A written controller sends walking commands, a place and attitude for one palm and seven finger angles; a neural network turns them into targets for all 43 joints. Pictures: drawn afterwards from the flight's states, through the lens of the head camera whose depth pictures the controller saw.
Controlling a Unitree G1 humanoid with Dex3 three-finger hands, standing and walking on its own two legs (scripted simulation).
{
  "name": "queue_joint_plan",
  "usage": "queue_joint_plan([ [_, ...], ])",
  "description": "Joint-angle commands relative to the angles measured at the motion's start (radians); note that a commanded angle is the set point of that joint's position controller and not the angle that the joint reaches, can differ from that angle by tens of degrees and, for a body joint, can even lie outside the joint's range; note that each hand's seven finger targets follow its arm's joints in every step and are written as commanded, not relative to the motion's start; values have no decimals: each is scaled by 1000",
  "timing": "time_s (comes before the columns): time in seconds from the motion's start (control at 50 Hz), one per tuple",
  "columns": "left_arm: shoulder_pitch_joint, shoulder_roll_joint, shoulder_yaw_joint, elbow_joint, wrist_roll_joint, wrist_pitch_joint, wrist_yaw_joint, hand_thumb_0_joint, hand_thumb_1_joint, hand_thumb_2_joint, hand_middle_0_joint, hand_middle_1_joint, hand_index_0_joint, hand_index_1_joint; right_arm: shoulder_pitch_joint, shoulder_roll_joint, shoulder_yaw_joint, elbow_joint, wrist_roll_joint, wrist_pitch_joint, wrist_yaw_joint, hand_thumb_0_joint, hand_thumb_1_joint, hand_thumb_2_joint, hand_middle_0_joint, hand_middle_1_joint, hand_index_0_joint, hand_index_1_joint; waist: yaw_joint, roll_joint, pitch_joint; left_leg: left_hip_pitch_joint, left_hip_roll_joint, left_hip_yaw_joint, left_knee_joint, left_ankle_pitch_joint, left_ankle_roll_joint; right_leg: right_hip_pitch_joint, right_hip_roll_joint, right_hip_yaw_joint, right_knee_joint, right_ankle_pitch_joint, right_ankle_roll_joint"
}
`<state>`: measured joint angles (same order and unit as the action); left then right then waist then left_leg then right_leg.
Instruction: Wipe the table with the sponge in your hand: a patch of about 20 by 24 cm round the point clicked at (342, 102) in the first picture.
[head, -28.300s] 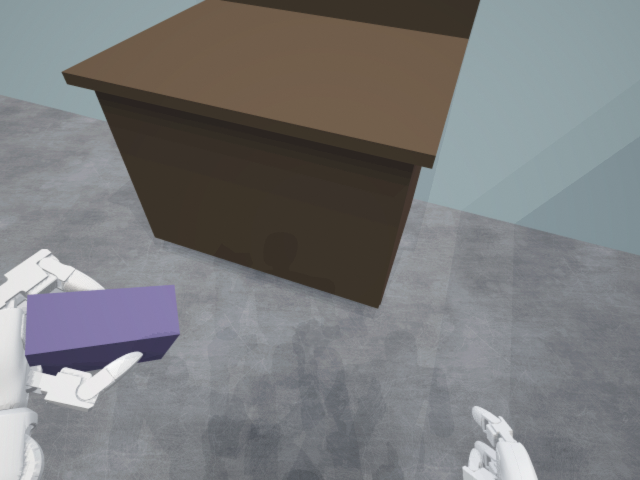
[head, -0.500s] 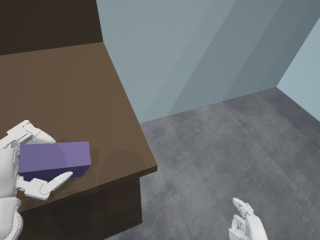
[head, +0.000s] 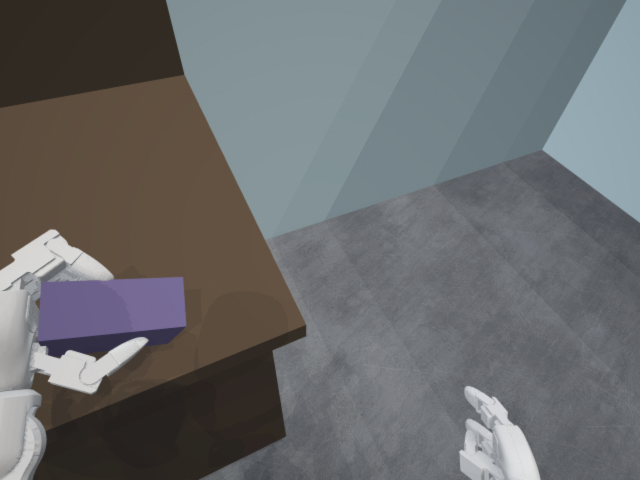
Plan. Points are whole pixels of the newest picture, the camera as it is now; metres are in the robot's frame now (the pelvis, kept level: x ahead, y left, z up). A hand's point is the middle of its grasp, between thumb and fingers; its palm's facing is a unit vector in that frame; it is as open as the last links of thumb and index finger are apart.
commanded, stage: come to a stop and stand still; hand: left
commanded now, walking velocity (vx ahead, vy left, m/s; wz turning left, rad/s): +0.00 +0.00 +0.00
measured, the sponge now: (134, 316) +0.24 +0.21 +0.13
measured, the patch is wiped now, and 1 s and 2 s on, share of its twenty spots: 0.00 0.00 0.00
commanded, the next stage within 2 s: look again from close up in 0.60 s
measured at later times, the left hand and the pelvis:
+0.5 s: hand (74, 312) +0.23 +0.26 +0.14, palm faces +0.38 -0.85 -0.36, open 9.3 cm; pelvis +0.02 +0.01 +0.00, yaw +1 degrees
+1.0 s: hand (62, 327) +0.21 +0.26 +0.15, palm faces +0.41 -0.84 -0.35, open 9.3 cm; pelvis +0.00 +0.01 +0.00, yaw +2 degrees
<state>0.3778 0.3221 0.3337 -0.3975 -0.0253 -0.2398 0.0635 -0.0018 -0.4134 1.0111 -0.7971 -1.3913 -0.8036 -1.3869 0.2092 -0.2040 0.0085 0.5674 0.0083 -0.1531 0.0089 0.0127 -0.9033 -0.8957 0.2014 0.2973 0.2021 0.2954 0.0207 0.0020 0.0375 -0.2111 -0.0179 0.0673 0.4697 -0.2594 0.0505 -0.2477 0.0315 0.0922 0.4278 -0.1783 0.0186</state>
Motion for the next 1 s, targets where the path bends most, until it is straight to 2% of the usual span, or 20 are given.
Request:
queue_joint_plan([
  [0.0, -47, 262, 192, -211, -13, -57, 32, 0, 100, 1300, -1200, -1600, -1200, -1600, -94, -120, -43, -165, -6, -36, -32, 0, -900, -900, 200, 300, 200, 300, 13, -90, -122, -23, 70, -90, -119, -9, -27, 54, -54, 39, -89, -39, -41],
  [0.06, -122, 280, 216, -275, -20, -75, 38, 0, 100, 1300, -1200, -1600, -1200, -1600, -98, -115, -42, -169, -5, -41, -50, 0, -900, -900, 200, 300, 200, 300, 8, 46, -146, -5, 82, -96, -124, 58, -18, 103, -46, 21, -29, 80, -43],
  [0.08, -169, 309, 231, -326, -17, -78, 41, 0, 100, 1300, -1200, -1600, -1200, -1600, -112, -111, -38, -171, -6, -45, -53, 0, -900, -900, 200, 300, 200, 300, 6, 107, -151, 14, 90, -94, -124, 99, -22, 100, -42, 10, -3, 118, -42],
  [0.12, -153, 270, 194, -337, -20, -79, 40, 0, 100, 1300, -1200, -1600, -1200, -1600, -102, -108, -36, -175, -6, -56, -53, 0, -900, -900, 200, 300, 200, 300, 10, 158, -181, 30, 94, -88, -99, 191, -21, 138, -45, -17, 23, 190, -40],
  [0.18, -105, 204, 129, -340, -21, -71, 36, 0, 100, 1300, -1200, -1600, -1200, -1600, -92, -107, -37, -166, -6, -73, -42, 0, -900, -900, 200, 300, 200, 300, 4, 139, -205, 95, 78, -70, -53, 330, -41, 128, -46, -18, 14, 277, -45],
  [0.22, -64, 172, 92, -310, -17, -60, 37, 0, 100, 1300, -1200, -1600, -1200, -1600, -74, -117, -43, -156, -4, -70, -34, 0, -900, -900, 200, 300, 200, 300, 2, 101, -194, 95, 87, -76, -56, 370, -51, 116, -37, -30, 14, 271, -39],
  [0.3, -11, 155, 87, -215, -13, -38, 37, 0, 100, 1300, -1200, -1600, -1200, -1600, -67, -122, -47, -145, -4, -45, -32, 0, -900, -900, 200, 300, 200, 300, 0, 44, -162, 67, 87, -71, -70, 354, -64, 102, -35, -29, -7, 277, -35],
  [0.36, -24, 184, 122, -180, -16, -33, 41, 0, 100, 1300, -1200, -1600, -1200, -1600, -73, -122, -48, -150, -3, -24, -40, 0, -900, -900, 200, 300, 200, 300, 2, 8, -142, 30, 80, -74, -93, 281, -62, 117, -34, -20, -23, 262, -36],
  [0.38, -44, 211, 146, -195, -18, -33, 41, 0, 100, 1300, -1200, -1600, -1200, -1600, -88, -119, -45, -153, -5, -19, -46, 0, -900, -900, 200, 300, 200, 300, 3, 23, -134, 36, 73, -66, -97, 279, -66, 106, -33, -16, -28, 264, -36],
  [0.46, -102, 210, 130, -270, -19, -42, 39, 0, 100, 1300, -1200, -1600, -1200, -1600, -94, -114, -40, -173, -7, -14, -51, 0, -900, -900, 200, 300, 200, 300, 4, 66, -156, 33, 69, -68, -105, 265, -56, 148, -32, -25, -23, 265, -36],
  [0.48, -132, 237, 148, -315, -17, -45, 41, 0, 100, 1300, -1200, -1600, -1200, -1600, -111, -109, -36, -175, -10, -17, -55, 0, -900, -900, 200, 300, 200, 300, 4, 96, -164, 44, 65, -64, -107, 279, -63, 147, -29, -28, -17, 271, -36],
  [0.52, -114, 213, 121, -338, -18, -48, 42, 0, 100, 1300, -1200, -1600, -1200, -1600, -97, -110, -39, -179, -10, -25, -53, 0, -900, -900, 200, 300, 200, 300, 5, 117, -188, 62, 68, -69, -101, 313, -63, 161, -26, -42, -5, 277, -35],
  [0.58, -88, 214, 126, -347, -18, -43, 46, 0, 100, 1300, -1200, -1600, -1200, -1600, -102, -108, -39, -177, -12, -32, -52, 0, -900, -900, 200, 300, 200, 300, 6, 125, -198, 79, 65, -63, -94, 327, -70, 156, -26, -39, -8, 285, -34],
  [0.68, -25, 189, 126, -246, -18, -30, 49, 0, 100, 1300, -1200, -1600, -1200, -1600, -86, -113, -45, -160, -12, -20, -53, 0, -900, -900, 200, 300, 200, 300, 6, 52, -172, 45, 63, -65, -110, 236, -72, 149, -27, -23, -42, 256, -34],
  [0.72, -38, 176, 111, -220, -17, -30, 47, 0, 100, 1300, -1200, -1600, -1200, -1600, -82, -117, -46, -157, -8, -12, -54, 0, -900, -900, 200, 300, 200, 300, 4, 43, -154, 26, 67, -77, -131, 205, -73, 146, -25, -29, -45, 219, -32],
  [0.78, -72, 181, 108, -202, -16, -26, 44, 0, 100, 1300, -1200, -1600, -1200, -1600, -100, -116, -42, -158, -7, -7, -61, 0, -900, -900, 200, 300, 200, 300, 5, 53, -108, 2, 67, -73, -163, 119, -67, 119, -20, -27, -65, 159, -26],
  [0.84, -104, 172, 89, -211, -9, -32, 45, 0, 100, 1300, -1200, -1600, -1200, -1600, -95, -120, -43, -161, -6, -6, -62, 0, -900, -900, 200, 300, 200, 300, 5, 59, -100, -44, 68, -87, -190, 30, -52, 150, -15, -32, -63, 115, -24],
  [0.88, -132, 198, 106, -256, -5, -37, 46, 0, 100, 1300, -1200, -1600, -1200, -1600, -108, -118, -41, -164, -8, -12, -65, 0, -900, -900, 200, 300, 200, 300, 6, 70, -110, -32, 64, -85, -191, 31, -53, 151, -11, -34, -61, 123, -23],
  [0.96, -96, 196, 109, -268, -2, -44, 52, 0, 100, 1300, -1200, -1600, -1200, -1600, -94, -118, -46, -166, -10, -21, -61, 0, -900, -900, 200, 300, 200, 300, 9, 84, -135, -52, 65, -90, -183, 30, -43, 198, -15, -42, -45, 150, -23],
  [0.98, -100, 208, 121, -283, -3, -45, 52, 0, 100, 1300, -1200, -1600, -1200, -1600, -99, -117, -45, -164, -12, -23, -63, 0, -900, -900, 200, 300, 200, 300, 8, 90, -138, -36, 60, -87, -181, 45, -53, 182, -12, -37, -45, 151, -25],
])
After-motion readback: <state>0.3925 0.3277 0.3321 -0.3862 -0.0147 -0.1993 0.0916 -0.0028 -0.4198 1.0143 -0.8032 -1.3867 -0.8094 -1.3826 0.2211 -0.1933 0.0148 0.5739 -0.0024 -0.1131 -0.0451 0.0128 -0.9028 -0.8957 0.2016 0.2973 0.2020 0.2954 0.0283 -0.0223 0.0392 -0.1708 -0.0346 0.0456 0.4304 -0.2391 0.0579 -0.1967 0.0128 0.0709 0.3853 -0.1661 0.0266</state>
